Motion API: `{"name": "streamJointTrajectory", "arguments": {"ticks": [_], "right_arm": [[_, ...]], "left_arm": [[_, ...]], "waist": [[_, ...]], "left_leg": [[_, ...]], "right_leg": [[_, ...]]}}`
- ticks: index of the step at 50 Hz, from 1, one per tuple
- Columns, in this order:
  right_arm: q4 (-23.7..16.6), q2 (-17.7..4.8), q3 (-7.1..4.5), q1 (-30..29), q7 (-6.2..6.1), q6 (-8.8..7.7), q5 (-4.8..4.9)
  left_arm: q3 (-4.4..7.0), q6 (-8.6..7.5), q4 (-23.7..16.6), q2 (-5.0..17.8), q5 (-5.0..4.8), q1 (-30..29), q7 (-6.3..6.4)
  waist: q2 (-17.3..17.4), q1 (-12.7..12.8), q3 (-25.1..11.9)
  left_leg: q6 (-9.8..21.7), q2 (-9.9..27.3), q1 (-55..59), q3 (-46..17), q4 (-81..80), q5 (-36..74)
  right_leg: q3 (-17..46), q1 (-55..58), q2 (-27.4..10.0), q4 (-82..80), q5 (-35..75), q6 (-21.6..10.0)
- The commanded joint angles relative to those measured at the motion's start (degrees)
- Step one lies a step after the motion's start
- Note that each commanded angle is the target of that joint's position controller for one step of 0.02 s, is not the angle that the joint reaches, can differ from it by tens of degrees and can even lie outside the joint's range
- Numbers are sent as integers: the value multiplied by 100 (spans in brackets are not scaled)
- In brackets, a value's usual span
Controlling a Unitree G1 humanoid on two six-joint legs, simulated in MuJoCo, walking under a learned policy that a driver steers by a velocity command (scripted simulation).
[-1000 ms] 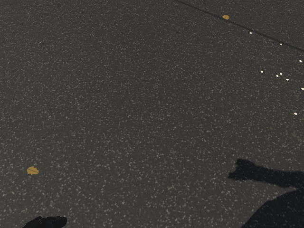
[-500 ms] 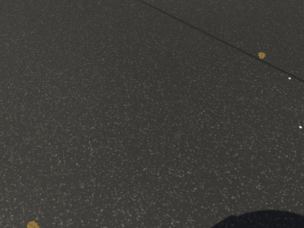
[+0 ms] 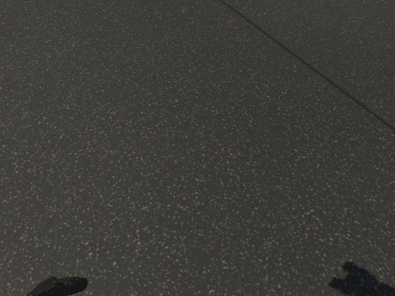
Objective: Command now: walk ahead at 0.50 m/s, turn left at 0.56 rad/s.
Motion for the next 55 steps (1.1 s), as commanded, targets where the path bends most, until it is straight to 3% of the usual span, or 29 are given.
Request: {"name": "streamJointTrajectory", "arguments": {"ticks": [1, 3, 4, 5, 6, 7, 8, 9, 10, 13, 17, 22, 25, 27, 29, 30, 31, 32, 33, 34, 35, 36, 38, 40, 43, 46, 50, 53, 55], "right_arm": [[-254, -925, -268, 166, -62, -9, 34], [-287, -906, -280, 54, -69, 14, 6], [-322, -779, -243, -6, -61, 22, -8], [-387, -492, -138, -4, -36, 1, -46], [-512, -94, -16, 544, -30, -37, -28], [-619, -275, 6, 821, -29, -78, 70], [-507, -800, -124, 495, -35, -60, 93], [-583, -912, -168, -5, -33, -25, 36], [-642, -846, -176, -232, -23, -11, -20], [-695, -549, -174, -237, 54, 62, 36], [-866, -338, -111, -586, 77, 114, -9], [-1009, -187, -35, -1315, 238, 30, -4], [-1178, -173, -22, -1729, 341, 20, 20], [-1265, -291, -79, -1759, 391, 27, -8], [-1143, -584, -242, -1075, 394, 42, -94], [-906, -852, -404, -165, 348, 46, -96], [-765, -1240, -551, 513, 213, 106, -87], [-951, -1891, -555, 123, 131, 95, -164], [-1164, -1550, -487, 306, 177, 55, -174], [-1129, -1250, -393, 10, 211, 17, -157], [-1048, -944, -306, -331, 195, 6, -59], [-1054, -721, -226, -607, 167, 4, -43], [-992, -579, -136, -903, 151, -18, -194], [-784, -466, -76, -1007, 143, -113, -258], [-532, -473, -66, -1136, 86, -140, -298], [-316, -596, -90, -1118, 40, -85, -361], [-102, -778, -177, -985, -37, 114, -232], [-63, -766, -202, -983, -118, 257, -141], [-64, -793, -225, -1086, -178, 335, -57]], "left_arm": [[183, -151, -469, 601, -66, -438, -54], [264, -204, -407, 734, -82, -141, -67], [328, -229, -288, 810, -64, 280, -47], [412, -260, -212, 1015, 28, 908, -7], [522, -238, -141, 1478, 146, 1593, 34], [556, -155, 57, 1483, 32, 1916, -25], [427, -135, -57, 977, -29, 1626, -21], [362, -87, -84, 776, -12, 1379, 5], [309, -61, -74, 655, 25, 1142, 11], [251, -87, 47, 465, 38, 930, 37], [347, -124, 263, 725, 31, 1009, 44], [380, -32, 465, 919, -11, 1101, 79], [420, 47, 622, 1061, -88, 1325, 79], [458, 127, 657, 1177, -143, 1272, 90], [513, 216, 622, 1345, -204, 1184, 162], [489, 232, 576, 1292, -234, 1092, 189], [398, 187, 481, 1054, -107, 1206, 181], [141, 80, 218, 274, 223, 1918, 71], [192, -19, 290, 860, 60, 1682, 7], [256, -21, 107, 1048, -144, 993, 6], [211, 4, 122, 936, -128, 911, 60], [212, 64, 240, 909, -50, 933, 120], [225, 245, 389, 873, -50, 1230, 139], [156, 337, 531, 585, -34, 1470, 163], [85, 385, 558, 388, -16, 1239, 173], [128, 444, 467, 546, -80, 833, 146], [234, 555, 191, 728, -82, 449, 119], [242, 597, 91, 596, -88, 437, 40], [249, 572, 133, 505, -111, 644, -37]], "waist": [[762, 39, -253], [914, 258, -266], [907, 493, -407], [661, 796, -950], [-546, 766, -1795], [-1833, 694, -1974], [-990, 830, -1215], [-555, 867, -667], [-337, 774, -333], [-587, 542, -88], [-312, 548, -1], [-188, 793, 147], [-168, 901, 301], [-217, 770, 322], [-414, 330, -172], [-298, -167, -644], [294, -461, -1104], [1907, 401, -1799], [1121, -147, -3071], [714, -181, -2304], [313, 60, -1529], [172, 230, -1150], [366, 559, -970], [478, 707, -995], [616, 640, -944], [662, 441, -754], [668, 271, -375], [681, 263, -351], [670, 425, -444]], "left_leg": [[724, 1299, -289, -1203, -265, 836], [606, 1387, -129, -1504, 109, 857], [477, 1223, -197, -1459, 468, 953], [286, 925, -528, -1156, 1493, 850], [-105, 180, -2024, -371, 3376, -639], [-254, 211, -3375, -44, 4672, -1975], [-310, 549, -3756, -172, 5196, -1485], [-337, 727, -3767, 43, 5262, -1013], [-359, 890, -3607, 116, 5065, -657], [-390, 1184, -3138, 266, 4607, -225], [-521, 1280, -3442, 333, 3869, 351], [-446, 1194, -3127, 730, 2297, 1610], [-290, 1114, -3016, 966, 1716, 1531], [-108, 930, -2769, 1177, 1431, 1089], [126, 436, -1747, 1527, 1259, 715], [322, 217, -484, 1521, 811, 1320], [617, 723, 1155, 676, 723, 2681], [1761, 2472, 3047, -2103, 1024, 4882], [2190, 2858, 3131, -3116, 466, 4159], [1878, 2523, 2543, -2244, 316, 4006], [1537, 2252, 1684, -1487, 247, 3868], [1338, 2087, 934, -1105, 114, 3886], [1249, 1925, -223, -591, -211, 4253], [1227, 1802, -649, -39, -356, 4646], [1012, 1621, -743, 549, -465, 4327], [964, 1750, -603, 592, -668, 3319], [1052, 2163, -36, 274, -564, 2385], [1007, 2346, 408, 182, -212, 2640], [770, 2226, 506, 394, 247, 3029]], "right_leg": [[-132, 967, 311, -501, 105, -80], [-134, 1334, 295, -649, -329, -284], [-224, 1920, 286, -862, -358, -434], [170, 3043, -222, -811, -545, -722], [2002, 5030, -1494, -964, -1267, -1399], [4063, 5510, -2198, -1558, -2849, -1915], [3583, 4925, -1980, -1752, -3545, -1715], [2645, 4265, -1734, -1759, -3023, -1491], [1956, 3667, -1477, -1866, -2258, -1410], [781, 2931, -1097, -2234, -1153, -1353], [26, 3027, -1215, -2480, -202, -1539], [-959, 3254, -1069, -2481, 321, -1339], [-1224, 3629, -1205, -2399, 539, -1246], [-1445, 3888, -1251, -1973, 1816, -1126], [-1647, 3968, -1142, -714, 4015, -949], [-1775, 3543, -942, 427, 3960, -758], [-1775, 2200, -630, 2096, 1971, -424], [-1352, -145, 442, 4325, -3955, -31], [-93, -238, 472, 5014, -4041, -70], [-35, -522, 195, 4854, -3453, -154], [-199, -602, -77, 4337, -2968, -179], [-255, -348, -265, 3952, -2699, -148], [-302, 569, -347, 3558, -2415, -103], [-356, 1032, -339, 2909, -2084, -5], [-362, 1397, -346, 1672, -1280, 20], [-360, 1451, -288, 1081, -861, -16], [-418, 818, -239, 1030, -1803, -120], [-604, 737, -135, 744, -2222, -222], [-863, 1206, 70, -100, -1697, -372]]}}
